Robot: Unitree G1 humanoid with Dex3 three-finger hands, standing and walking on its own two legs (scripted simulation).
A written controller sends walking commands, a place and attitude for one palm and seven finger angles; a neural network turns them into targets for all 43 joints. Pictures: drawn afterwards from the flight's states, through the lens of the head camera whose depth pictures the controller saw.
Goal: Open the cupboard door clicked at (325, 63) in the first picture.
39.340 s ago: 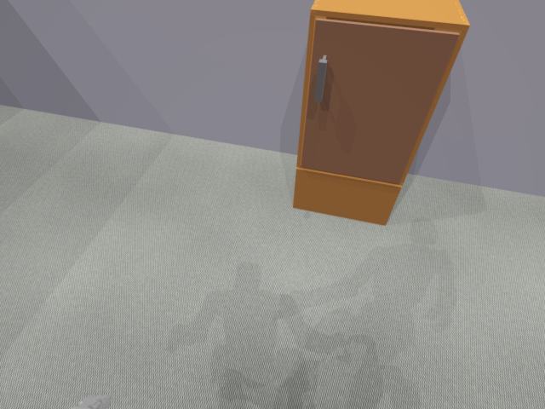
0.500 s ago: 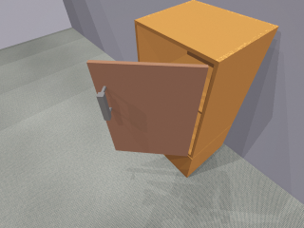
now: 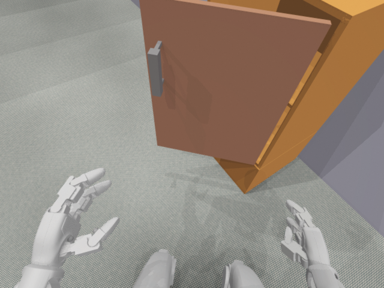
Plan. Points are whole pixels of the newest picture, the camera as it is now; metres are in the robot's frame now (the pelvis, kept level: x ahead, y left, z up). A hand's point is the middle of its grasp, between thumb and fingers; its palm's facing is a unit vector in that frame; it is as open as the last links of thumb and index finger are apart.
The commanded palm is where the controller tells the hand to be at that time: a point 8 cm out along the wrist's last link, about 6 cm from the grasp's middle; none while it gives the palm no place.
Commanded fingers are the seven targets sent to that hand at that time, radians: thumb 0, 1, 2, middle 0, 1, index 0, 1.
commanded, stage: raise the hand with hooked fingers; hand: left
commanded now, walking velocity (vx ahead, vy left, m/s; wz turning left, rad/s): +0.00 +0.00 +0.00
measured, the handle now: (158, 69) +0.63 +0.18 +0.06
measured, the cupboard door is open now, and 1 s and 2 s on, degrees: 44 44 44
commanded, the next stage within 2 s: move the hooked fingers beside the handle in 1.50 s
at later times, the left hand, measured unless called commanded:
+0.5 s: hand (84, 198) +0.25 +0.24 +0.04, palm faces -0.12 -0.99 -0.04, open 12.6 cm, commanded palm +0.24 +0.30 +0.06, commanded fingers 0.00 -0.41 0.34 -0.29 -1.14 -0.29 -1.14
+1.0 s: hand (67, 158) +0.31 +0.28 +0.09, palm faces -0.04 -0.99 -0.09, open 13.9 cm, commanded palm +0.29 +0.33 +0.08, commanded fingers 0.00 -0.50 0.30 -0.30 -1.20 -0.30 -1.20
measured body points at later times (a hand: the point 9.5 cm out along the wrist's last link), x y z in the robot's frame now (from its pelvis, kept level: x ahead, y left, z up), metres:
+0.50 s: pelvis +0.01 +0.03 +0.01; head +0.09 +0.06 +0.45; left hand +0.25 +0.30 +0.04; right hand +0.17 -0.23 -0.05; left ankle +0.04 +0.11 -0.63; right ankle +0.04 -0.12 -0.63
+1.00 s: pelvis +0.02 +0.01 +0.02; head +0.10 +0.03 +0.47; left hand +0.30 +0.34 +0.09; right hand +0.18 -0.24 -0.06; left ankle +0.04 +0.11 -0.63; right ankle +0.04 -0.12 -0.63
